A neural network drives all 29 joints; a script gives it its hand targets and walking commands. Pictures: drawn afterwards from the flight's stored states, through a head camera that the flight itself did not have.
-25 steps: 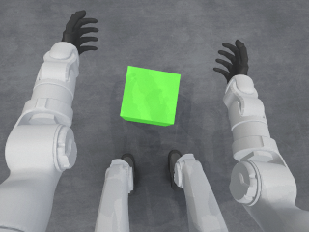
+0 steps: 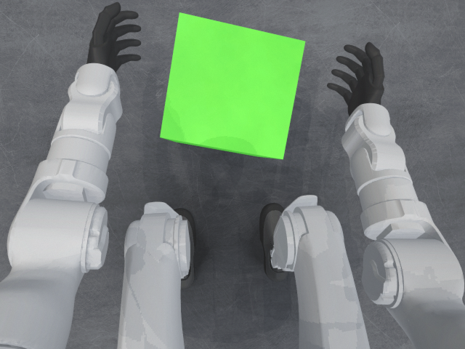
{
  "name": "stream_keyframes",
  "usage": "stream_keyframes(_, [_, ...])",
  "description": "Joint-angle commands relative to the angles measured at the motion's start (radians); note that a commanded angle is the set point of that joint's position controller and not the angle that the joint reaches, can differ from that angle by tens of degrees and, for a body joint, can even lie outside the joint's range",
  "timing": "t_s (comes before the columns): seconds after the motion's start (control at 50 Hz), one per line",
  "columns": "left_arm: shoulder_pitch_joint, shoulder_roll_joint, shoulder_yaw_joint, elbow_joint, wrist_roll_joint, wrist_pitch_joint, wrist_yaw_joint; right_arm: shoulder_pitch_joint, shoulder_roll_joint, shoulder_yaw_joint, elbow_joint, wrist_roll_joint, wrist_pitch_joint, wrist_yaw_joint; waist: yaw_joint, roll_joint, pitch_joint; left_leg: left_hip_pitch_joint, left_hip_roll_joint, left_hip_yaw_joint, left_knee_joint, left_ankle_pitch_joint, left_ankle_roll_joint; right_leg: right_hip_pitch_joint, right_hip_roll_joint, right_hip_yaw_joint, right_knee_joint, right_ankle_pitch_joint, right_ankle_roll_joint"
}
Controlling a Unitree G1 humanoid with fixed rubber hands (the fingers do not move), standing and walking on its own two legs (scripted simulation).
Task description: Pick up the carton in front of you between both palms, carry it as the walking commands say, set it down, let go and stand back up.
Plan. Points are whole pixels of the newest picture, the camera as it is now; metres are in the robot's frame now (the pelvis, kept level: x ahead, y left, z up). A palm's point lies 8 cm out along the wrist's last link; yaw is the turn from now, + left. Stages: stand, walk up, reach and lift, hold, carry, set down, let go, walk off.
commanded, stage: reach and lift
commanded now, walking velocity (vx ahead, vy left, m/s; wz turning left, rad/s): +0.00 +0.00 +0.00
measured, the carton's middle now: (227, 102) +0.49 +0.01 -0.32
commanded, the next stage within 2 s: none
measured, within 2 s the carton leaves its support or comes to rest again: leaves its support in 1.18 s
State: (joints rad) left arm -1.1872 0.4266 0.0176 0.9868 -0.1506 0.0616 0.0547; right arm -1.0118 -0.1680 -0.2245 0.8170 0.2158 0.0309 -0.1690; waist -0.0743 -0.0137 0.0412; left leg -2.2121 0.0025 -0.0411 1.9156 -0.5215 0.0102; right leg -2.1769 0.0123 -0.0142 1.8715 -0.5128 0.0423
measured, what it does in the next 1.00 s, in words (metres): lowers itself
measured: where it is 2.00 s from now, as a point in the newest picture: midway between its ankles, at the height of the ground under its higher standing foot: (230, 258)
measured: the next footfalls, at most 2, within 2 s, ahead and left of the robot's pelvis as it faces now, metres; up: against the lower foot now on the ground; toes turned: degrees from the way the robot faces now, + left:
none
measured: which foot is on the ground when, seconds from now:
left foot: down 0.00-1.00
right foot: down 0.00-1.00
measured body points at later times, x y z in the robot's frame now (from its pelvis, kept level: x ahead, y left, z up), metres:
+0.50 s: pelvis -0.02 +0.00 -0.08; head +0.35 +0.03 +0.17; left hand +0.53 +0.19 -0.28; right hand +0.50 -0.19 -0.26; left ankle +0.10 +0.12 -0.41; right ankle +0.11 -0.13 -0.41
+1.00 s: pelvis -0.02 +0.00 -0.08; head +0.34 +0.04 +0.19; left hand +0.54 +0.16 -0.26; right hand +0.51 -0.15 -0.24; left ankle +0.10 +0.12 -0.41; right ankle +0.11 -0.13 -0.41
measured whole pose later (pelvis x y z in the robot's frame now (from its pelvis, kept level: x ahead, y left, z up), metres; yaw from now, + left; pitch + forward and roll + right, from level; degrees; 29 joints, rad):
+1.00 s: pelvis -0.02 +0.00 -0.08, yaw +0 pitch +38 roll -3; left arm -1.51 0.37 -0.10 1.33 -0.19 -0.01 0.08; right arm -1.38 -0.17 -0.18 1.20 0.27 -0.05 -0.21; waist -0.06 -0.07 0.28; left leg -2.32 0.01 -0.04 2.17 -0.52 0.02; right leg -2.29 0.04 0.00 2.12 -0.50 0.05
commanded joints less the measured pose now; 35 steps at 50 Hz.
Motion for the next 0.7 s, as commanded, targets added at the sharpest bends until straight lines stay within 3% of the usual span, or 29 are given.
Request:
stream_keyframes(0.0, [-0.393, 0.115, -0.021, -0.029, -0.042, -0.001, -0.006, -0.274, -0.122, 0.007, 0.003, 0.031, 0.005, -0.017, -0.025, 0.17, -1.042, 0.661, -0.01, 0.019, -0.107, 0.147, -0.025, 0.428, 0.026, -0.071, -0.068, 0.18, 0.022])
stream_keyframes(0.06, [-0.458, 0.12, -0.033, 0.074, -0.044, -0.003, -0.015, -0.372, -0.136, 0.002, 0.078, 0.02, 0.0, -0.014, -0.03, 0.139, -0.905, 0.55, 0.006, 0.007, -0.08, 0.022, -0.015, 0.391, 0.009, -0.061, -0.037, 0.085, 0.02])
stream_keyframes(0.14, [-0.541, 0.145, -0.049, 0.17, -0.054, -0.024, -0.018, -0.474, -0.163, 0.009, 0.156, 0.02, -0.022, -0.012, -0.024, 0.106, -0.85, 0.5, 0.016, -0.004, -0.02, 0.005, -0.007, 0.398, -0.003, -0.051, 0.019, 0.068, 0.02])
stream_keyframes(0.24, [-0.594, 0.183, -0.084, 0.205, -0.088, -0.059, -0.005, -0.513, -0.153, 0.064, 0.195, 0.069, -0.049, -0.019, 0.002, 0.088, -0.91, 0.539, 0.019, -0.003, 0.048, 0.107, -0.006, 0.472, 0.001, -0.05, 0.088, 0.167, 0.028])
stream_keyframes(0.32, [-0.56, 0.175, -0.094, 0.197, -0.093, -0.078, 0.005, -0.459, -0.077, 0.145, 0.252, 0.147, -0.055, -0.004, 0.055, 0.122, -0.934, 0.586, 0.015, 0.008, 0.081, 0.199, -0.003, 0.472, 0.018, -0.041, 0.13, 0.242, 0.031])
stream_keyframes(0.4, [-0.536, 0.158, -0.079, 0.12, -0.088, -0.093, 0.011, -0.441, -0.068, 0.174, 0.201, 0.159, -0.071, -0.006, 0.066, 0.137, -1.009, 0.641, 0.006, 0.012, 0.107, 0.293, -0.011, 0.476, 0.038, -0.046, 0.146, 0.3, 0.035])
stream_keyframes(0.46, [-0.514, 0.121, -0.086, 0.057, -0.093, -0.099, 0.013, -0.417, -0.055, 0.189, 0.164, 0.171, -0.079, -0.009, 0.064, 0.144, -1.064, 0.691, -0.004, 0.018, 0.114, 0.36, -0.014, 0.477, 0.053, -0.056, 0.149, 0.346, 0.035])
stream_keyframes(0.5, [-0.481, 0.103, -0.08, 0.067, -0.086, -0.097, 0.013, -0.372, -0.05, 0.171, 0.197, 0.16, -0.077, -0.009, 0.053, 0.153, -1.019, 0.683, -0.006, 0.018, 0.104, 0.354, -0.016, 0.436, 0.058, -0.058, 0.141, 0.332, 0.033])
stream_keyframes(0.6, [-0.423, 0.054, -0.058, 0.166, -0.064, -0.08, 0.004, -0.358, -0.096, 0.067, 0.249, 0.054, -0.075, -0.013, -0.001, 0.12, -0.761, 0.503, 0.0, -0.011, 0.069, 0.212, -0.012, 0.297, 0.047, -0.046, 0.114, 0.219, 0.03])
stream_keyframes(0.68, [-0.444, 0.008, -0.08, 0.183, -0.073, -0.091, 0.0, -0.426, -0.065, 0.093, 0.205, 0.054, -0.094, -0.006, 0.017, 0.091, -0.767, 0.471, -0.008, -0.013, 0.067, 0.223, -0.004, 0.325, 0.042, -0.039, 0.112, 0.238, 0.029])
